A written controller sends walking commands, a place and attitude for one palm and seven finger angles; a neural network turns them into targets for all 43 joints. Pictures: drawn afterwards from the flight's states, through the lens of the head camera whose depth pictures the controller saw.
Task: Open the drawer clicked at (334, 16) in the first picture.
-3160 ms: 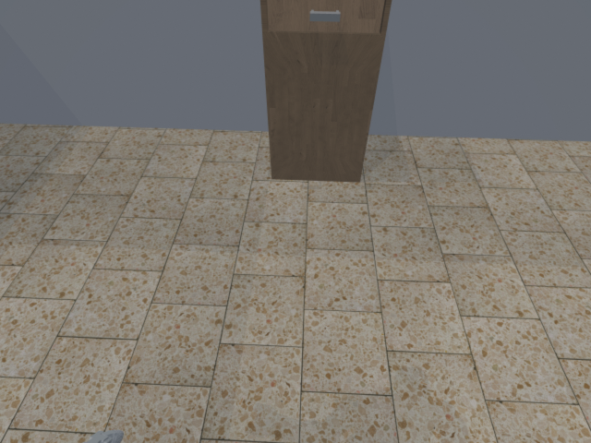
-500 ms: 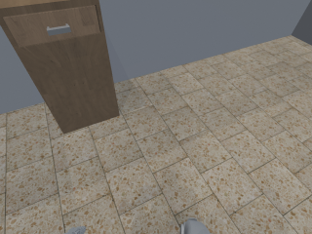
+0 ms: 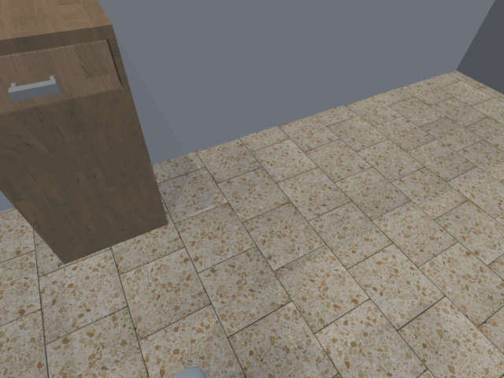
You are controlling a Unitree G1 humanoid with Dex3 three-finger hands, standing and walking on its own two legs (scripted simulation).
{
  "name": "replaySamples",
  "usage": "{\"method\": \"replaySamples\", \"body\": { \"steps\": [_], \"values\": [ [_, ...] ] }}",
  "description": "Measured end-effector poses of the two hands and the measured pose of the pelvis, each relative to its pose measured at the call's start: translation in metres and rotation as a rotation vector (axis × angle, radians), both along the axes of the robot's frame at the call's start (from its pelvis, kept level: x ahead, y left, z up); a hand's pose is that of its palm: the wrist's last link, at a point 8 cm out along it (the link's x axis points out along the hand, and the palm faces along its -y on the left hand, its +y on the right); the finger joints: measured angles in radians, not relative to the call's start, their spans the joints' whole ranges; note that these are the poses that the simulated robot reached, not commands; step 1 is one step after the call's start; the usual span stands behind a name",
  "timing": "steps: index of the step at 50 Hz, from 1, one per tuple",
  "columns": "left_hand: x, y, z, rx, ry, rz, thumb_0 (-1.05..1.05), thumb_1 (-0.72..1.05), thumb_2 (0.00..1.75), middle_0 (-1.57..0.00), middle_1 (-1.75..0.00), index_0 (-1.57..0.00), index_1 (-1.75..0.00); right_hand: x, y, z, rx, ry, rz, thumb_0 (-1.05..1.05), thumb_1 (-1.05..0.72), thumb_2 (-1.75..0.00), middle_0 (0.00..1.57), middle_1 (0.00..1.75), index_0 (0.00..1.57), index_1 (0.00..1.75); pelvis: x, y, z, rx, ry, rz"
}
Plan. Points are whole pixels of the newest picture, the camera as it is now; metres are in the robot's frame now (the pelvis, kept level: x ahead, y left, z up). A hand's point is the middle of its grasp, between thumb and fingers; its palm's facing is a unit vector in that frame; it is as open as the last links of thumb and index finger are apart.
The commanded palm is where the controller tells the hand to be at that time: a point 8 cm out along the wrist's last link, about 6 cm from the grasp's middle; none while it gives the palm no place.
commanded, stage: walk to a spot facing it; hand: left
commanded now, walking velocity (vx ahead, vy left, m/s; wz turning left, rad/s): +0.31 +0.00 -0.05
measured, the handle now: (34, 86) +0.76 +0.62 +0.04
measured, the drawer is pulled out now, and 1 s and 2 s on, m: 0.00 0.00 0.00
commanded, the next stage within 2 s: turn to face it in 0.12 s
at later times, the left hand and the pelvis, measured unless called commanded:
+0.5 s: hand (153, 329) +0.24 +0.21 -0.17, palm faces +0.04 -0.98 -0.21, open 7.3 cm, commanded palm none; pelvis +0.17 +0.02 +0.00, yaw +2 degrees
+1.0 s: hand (127, 368) +0.17 +0.24 -0.19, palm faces +0.38 -0.90 -0.23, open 7.3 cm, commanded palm none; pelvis +0.19 +0.03 -0.02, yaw +20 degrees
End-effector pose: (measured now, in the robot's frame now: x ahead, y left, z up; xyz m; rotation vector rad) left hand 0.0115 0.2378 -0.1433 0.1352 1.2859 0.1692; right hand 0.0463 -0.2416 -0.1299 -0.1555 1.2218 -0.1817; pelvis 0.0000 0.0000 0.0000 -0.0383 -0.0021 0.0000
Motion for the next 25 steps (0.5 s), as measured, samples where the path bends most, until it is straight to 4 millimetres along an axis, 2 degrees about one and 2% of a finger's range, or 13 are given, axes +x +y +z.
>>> {"method": "replaySamples", "body": {
  "steps": [5,7,9,13,17,22,25],
  "values": [
    [-0.006,0.013,-0.023,-0.055,0.127,0.053,0.00,0.92,0.90,-0.20,-0.30,-0.20,-0.30,0.086,0.016,0.006,-0.054,-0.096,0.070,0.01,-0.93,-0.90,0.20,0.29,0.20,0.30,0.049,0.024,-0.012,-0.009,-0.015,-0.001],
    [-0.001,0.018,-0.028,-0.070,0.181,0.049,0.00,0.92,0.90,-0.20,-0.30,-0.20,-0.30,0.107,0.025,0.008,-0.067,-0.130,0.073,0.01,-0.92,-0.90,0.20,0.29,0.20,0.30,0.064,0.032,-0.015,0.006,-0.024,-0.020],
    [0.013,0.023,-0.026,-0.076,0.209,0.029,0.00,0.92,0.90,-0.20,-0.30,-0.20,-0.30,0.116,0.034,0.010,-0.064,-0.139,0.053,0.01,-0.92,-0.90,0.20,0.29,0.20,0.30,0.078,0.038,-0.011,0.011,-0.029,-0.036],
    [0.063,0.029,-0.016,-0.074,0.179,-0.007,0.01,0.92,0.90,-0.20,-0.30,-0.20,-0.30,0.110,0.052,0.010,-0.038,-0.077,-0.007,0.00,-0.92,-0.90,0.20,0.29,0.20,0.30,0.105,0.043,-0.001,0.018,-0.028,-0.063],
    [0.121,0.028,-0.007,-0.060,0.101,-0.028,0.01,0.91,0.90,-0.20,-0.30,-0.20,-0.30,0.091,0.054,0.007,-0.029,0.040,-0.058,0.00,-0.95,-0.90,0.21,0.29,0.21,0.30,0.129,0.045,0.005,0.021,-0.020,-0.048],
    [0.185,0.027,-0.001,-0.005,0.008,-0.026,0.02,0.94,0.90,-0.20,-0.30,-0.20,-0.30,0.066,0.061,-0.004,0.039,0.214,-0.074,0.00,-0.94,-0.90,0.20,0.29,0.20,0.30,0.154,0.033,0.004,0.032,-0.014,0.004],
    [0.219,0.020,0.004,0.023,-0.050,-0.021,0.01,0.94,0.90,-0.20,-0.30,-0.20,-0.30,0.061,0.059,-0.014,0.082,0.293,-0.080,0.00,-0.92,-0.90,0.21,0.29,0.20,0.30,0.168,0.021,-0.001,0.044,-0.013,0.037]
  ]
}}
